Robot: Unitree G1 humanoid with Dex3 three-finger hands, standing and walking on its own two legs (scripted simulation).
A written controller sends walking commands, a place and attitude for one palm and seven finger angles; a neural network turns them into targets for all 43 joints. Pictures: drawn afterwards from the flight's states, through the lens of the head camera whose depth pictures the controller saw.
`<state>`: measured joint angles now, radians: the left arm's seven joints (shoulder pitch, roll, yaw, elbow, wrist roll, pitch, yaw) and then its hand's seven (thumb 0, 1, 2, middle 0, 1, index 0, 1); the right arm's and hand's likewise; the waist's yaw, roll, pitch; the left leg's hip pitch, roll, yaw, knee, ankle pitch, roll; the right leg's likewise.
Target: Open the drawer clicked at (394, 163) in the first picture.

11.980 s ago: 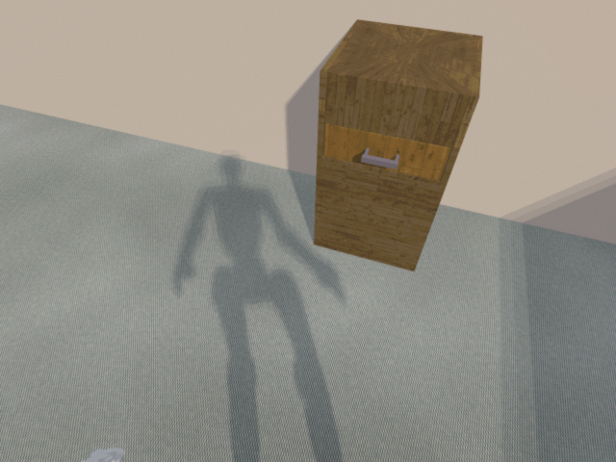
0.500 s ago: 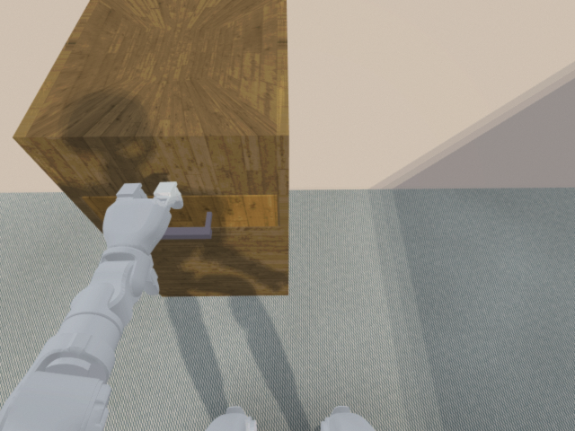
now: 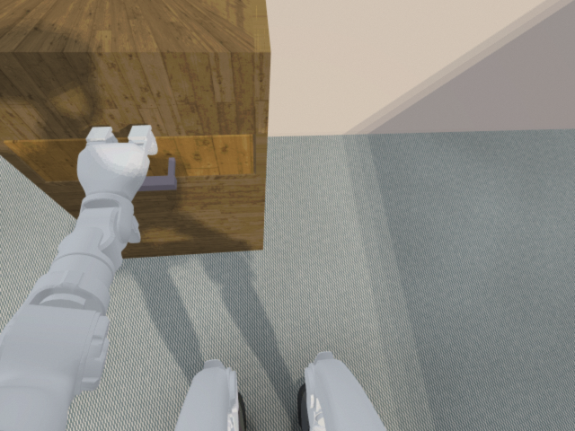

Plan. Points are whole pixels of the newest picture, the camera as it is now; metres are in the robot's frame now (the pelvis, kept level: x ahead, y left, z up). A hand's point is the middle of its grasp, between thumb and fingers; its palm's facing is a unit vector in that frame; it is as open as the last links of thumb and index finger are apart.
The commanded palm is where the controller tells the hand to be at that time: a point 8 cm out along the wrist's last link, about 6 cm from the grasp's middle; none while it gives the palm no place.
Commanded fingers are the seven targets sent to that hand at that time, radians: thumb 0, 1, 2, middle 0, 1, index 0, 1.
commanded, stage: move the hooked fingers above the handle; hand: left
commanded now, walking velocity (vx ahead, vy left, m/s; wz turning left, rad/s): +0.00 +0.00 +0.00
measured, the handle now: (142, 174) +0.54 +0.21 -0.11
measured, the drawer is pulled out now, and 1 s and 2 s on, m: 0.00 0.00 0.00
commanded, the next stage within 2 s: lower the fingers behind the handle in 0.76 s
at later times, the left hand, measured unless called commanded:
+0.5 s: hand (136, 180) +0.49 +0.20 -0.05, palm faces -0.06 -0.02 -1.00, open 13.8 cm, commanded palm +0.48 +0.19 +0.00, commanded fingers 0.00 -0.50 0.30 -0.30 -1.20 -0.30 -1.20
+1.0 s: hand (132, 188) +0.49 +0.21 -0.07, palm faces -0.09 -0.02 -1.00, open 13.8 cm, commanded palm +0.48 +0.20 -0.01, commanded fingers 0.00 -0.50 0.30 -0.30 -1.20 -0.30 -1.20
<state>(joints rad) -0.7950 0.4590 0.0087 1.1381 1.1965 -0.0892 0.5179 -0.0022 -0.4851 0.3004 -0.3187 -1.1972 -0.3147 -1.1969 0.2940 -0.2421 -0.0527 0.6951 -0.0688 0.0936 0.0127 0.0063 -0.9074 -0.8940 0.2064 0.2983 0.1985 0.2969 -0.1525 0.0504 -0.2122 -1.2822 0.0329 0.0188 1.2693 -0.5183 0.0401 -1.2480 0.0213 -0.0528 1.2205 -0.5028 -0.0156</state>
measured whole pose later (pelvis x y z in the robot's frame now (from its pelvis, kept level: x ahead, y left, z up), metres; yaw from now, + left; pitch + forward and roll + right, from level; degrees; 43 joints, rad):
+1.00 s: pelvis +0.00 -0.01 -0.01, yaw +0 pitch +32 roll -3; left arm -0.81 0.47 -0.01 1.11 1.15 -0.06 0.49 0.00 -0.48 0.30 -0.32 -1.20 -0.31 -1.20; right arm 0.27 -0.24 -0.04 0.70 -0.06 0.09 0.02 0.01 -0.91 -0.89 0.21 0.30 0.20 0.30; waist -0.14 0.06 -0.20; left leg -1.34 0.04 0.01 1.32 -0.54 0.03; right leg -1.30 0.03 -0.06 1.27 -0.52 -0.02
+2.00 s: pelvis -0.02 -0.01 -0.07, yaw -1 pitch +37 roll -4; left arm -0.86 0.51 0.03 1.11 1.19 -0.09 0.54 0.00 -0.49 0.30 -0.32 -1.20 -0.31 -1.20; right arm 0.25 -0.24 -0.03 0.71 -0.08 0.06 0.03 0.01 -0.91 -0.89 0.21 0.30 0.20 0.30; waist -0.15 0.06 -0.21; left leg -1.60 0.05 -0.01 1.56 -0.60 0.04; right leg -1.57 0.03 -0.08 1.51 -0.58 -0.03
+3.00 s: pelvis -0.01 +0.00 -0.07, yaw -2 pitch +36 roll -4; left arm -0.82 0.50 0.03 1.05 1.17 -0.08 0.52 0.00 0.27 0.62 -0.35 -1.28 -0.35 -1.26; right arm 0.25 -0.24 -0.03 0.70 -0.08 0.07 0.04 0.01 -0.91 -0.89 0.21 0.30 0.20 0.30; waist -0.14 0.07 -0.21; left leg -1.60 0.05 0.00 1.57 -0.61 0.04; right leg -1.56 0.04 -0.07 1.52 -0.59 -0.02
